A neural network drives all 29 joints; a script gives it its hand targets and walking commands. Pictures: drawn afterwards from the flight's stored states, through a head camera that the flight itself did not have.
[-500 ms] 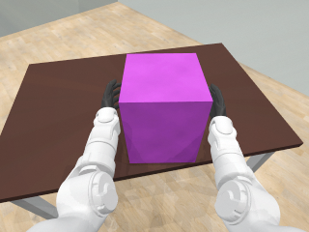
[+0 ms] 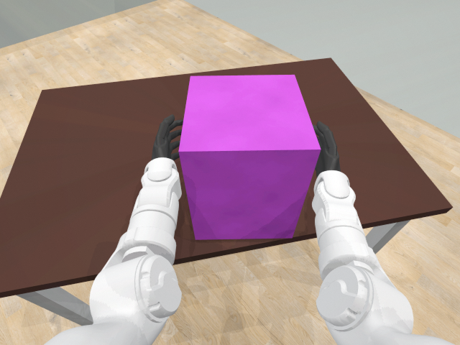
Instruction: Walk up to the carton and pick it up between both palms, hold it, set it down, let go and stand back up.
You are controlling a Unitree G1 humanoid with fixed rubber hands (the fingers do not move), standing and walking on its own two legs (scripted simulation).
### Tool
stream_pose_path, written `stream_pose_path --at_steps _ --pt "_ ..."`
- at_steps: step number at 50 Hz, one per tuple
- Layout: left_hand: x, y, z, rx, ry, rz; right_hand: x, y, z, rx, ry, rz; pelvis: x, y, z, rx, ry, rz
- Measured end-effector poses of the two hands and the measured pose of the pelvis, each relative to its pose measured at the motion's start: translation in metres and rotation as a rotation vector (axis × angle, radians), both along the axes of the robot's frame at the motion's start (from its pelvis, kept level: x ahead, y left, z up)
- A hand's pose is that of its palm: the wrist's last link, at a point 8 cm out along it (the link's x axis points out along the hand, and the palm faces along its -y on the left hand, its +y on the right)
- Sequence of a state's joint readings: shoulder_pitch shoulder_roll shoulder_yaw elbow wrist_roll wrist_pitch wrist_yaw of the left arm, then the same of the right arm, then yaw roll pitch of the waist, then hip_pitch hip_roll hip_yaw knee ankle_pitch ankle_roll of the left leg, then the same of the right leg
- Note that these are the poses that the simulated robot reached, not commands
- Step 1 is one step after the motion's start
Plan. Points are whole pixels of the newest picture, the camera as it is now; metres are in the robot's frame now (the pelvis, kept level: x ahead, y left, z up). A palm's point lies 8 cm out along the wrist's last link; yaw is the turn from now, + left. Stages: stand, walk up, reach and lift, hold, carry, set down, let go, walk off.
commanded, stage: set down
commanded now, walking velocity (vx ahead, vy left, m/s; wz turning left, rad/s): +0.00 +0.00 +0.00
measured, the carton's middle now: (243, 160) +0.46 +0.01 +0.05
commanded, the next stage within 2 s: none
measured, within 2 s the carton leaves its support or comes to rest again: rests again in 0.08 s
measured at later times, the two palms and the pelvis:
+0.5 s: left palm (164, 161) +0.42 +0.15 +0.09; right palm (326, 168) +0.42 -0.14 +0.08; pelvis +0.00 +0.00 +0.00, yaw +0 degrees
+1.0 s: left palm (164, 165) +0.42 +0.15 +0.08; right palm (326, 172) +0.41 -0.14 +0.08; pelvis -0.01 +0.00 +0.00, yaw -1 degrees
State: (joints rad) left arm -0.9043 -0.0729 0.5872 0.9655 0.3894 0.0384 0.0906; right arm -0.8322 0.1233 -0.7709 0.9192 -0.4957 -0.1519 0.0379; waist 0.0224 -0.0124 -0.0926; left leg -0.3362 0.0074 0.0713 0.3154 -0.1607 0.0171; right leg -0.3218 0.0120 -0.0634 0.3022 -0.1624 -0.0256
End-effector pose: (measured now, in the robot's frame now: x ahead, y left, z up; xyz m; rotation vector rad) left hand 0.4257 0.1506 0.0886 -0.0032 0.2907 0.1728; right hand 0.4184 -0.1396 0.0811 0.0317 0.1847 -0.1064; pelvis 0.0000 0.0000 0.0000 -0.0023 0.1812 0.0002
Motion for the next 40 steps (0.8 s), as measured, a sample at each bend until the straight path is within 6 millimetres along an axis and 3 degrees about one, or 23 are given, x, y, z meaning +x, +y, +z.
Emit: stream_pose_path --at_steps 40 --pt "-0.0046 0.0001 -0.0073 -0.015 -0.025 0.003 -0.0059 0.0007 -0.0016 -0.046 0.007 0.001 -0.0067 0.0014 0.0007 0.0 -0.012 -0.008"
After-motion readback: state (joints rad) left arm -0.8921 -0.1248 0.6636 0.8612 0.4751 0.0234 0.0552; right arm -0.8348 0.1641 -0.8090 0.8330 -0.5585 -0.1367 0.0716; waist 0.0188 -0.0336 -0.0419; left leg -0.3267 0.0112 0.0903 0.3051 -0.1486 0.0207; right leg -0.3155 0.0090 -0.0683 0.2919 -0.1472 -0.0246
